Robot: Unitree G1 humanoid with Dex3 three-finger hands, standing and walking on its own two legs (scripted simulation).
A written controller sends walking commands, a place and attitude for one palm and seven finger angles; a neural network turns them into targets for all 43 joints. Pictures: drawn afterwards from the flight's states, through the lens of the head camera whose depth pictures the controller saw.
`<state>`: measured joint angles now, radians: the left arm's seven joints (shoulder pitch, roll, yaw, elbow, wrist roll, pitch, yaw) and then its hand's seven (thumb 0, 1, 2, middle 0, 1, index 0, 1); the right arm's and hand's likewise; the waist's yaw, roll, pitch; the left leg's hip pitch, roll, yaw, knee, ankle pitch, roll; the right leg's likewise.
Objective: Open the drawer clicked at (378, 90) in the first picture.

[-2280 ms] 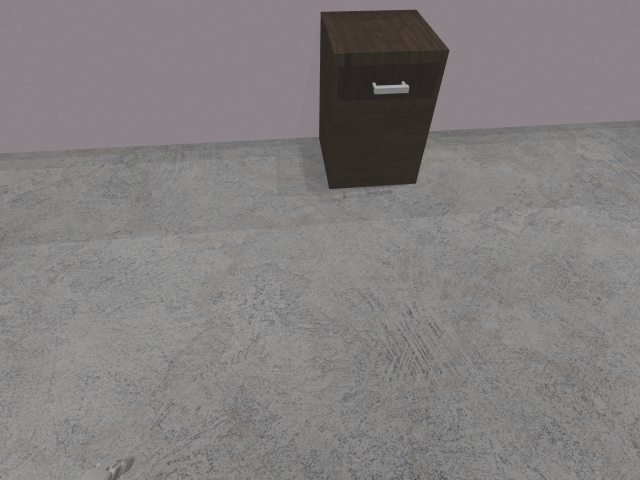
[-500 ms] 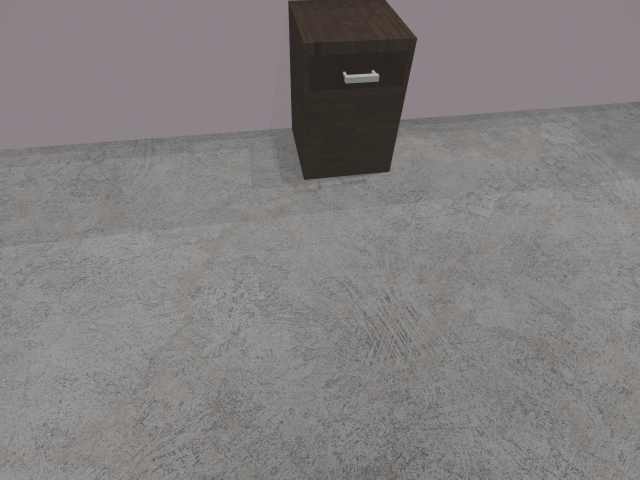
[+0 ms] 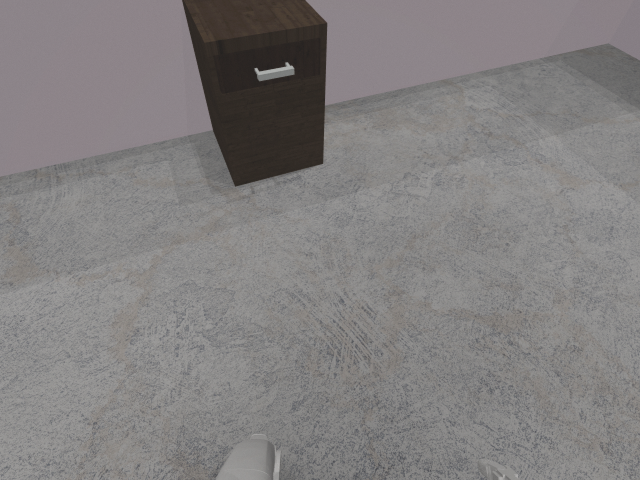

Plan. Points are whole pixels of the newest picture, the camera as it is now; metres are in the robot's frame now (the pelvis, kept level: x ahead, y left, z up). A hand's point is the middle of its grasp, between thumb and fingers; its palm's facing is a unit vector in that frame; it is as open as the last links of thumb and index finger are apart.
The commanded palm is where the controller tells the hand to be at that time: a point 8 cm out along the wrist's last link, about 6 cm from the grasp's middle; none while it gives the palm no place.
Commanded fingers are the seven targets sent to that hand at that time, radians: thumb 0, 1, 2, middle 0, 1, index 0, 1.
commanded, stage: walk to a spot facing it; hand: left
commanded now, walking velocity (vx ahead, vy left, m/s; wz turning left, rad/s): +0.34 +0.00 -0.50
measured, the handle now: (273, 70) +1.40 +0.32 -0.25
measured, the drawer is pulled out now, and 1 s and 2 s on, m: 0.00 0.00 0.00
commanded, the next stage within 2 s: turn to face it in 1.84 s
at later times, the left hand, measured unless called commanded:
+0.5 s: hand (212, 330) +0.36 +0.23 -0.16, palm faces -0.28 -0.94 -0.17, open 7.3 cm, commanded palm none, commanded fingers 0.00 0.90 0.90 -0.20 -0.30 -0.20 -0.30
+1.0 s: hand (287, 263) +0.52 +0.13 -0.17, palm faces -0.41 -0.88 -0.24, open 7.1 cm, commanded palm none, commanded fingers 0.00 0.90 0.90 -0.20 -0.30 -0.20 -0.30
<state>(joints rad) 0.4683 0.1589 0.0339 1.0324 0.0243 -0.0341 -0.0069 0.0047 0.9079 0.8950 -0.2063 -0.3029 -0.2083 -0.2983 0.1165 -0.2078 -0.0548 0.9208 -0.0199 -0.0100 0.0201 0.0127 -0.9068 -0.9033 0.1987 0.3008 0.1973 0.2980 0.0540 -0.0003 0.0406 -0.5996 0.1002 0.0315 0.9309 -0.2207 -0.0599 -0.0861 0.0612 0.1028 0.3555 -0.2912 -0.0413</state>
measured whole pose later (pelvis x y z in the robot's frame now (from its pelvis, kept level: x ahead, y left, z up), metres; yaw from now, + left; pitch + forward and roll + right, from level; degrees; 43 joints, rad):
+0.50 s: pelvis +0.19 +0.07 +0.00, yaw -18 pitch +0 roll -1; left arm 0.15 0.24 0.09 0.93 0.04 0.04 -0.04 0.00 0.92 0.90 -0.19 -0.30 -0.20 -0.30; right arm 0.44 -0.18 -0.04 1.06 -0.02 -0.09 -0.04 0.00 -0.93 -0.90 0.20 0.30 0.20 0.30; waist -0.02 -0.05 0.02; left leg -0.03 0.04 0.31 0.36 -0.32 0.05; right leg -0.68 -0.08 -0.03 1.14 -0.10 0.02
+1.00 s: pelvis +0.38 -0.03 -0.01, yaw -27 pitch +0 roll -1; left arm 0.26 0.20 0.07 1.04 0.01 -0.06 0.01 -0.03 0.95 0.90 -0.20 -0.30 -0.21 -0.30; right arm 0.26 -0.16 -0.06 1.03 -0.03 -0.02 -0.02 0.04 -0.96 -0.90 0.20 0.30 0.20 0.30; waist -0.04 0.03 0.02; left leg -0.58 0.18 0.05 1.07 -0.25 -0.04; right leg -0.17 0.08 -0.11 0.42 -0.26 -0.10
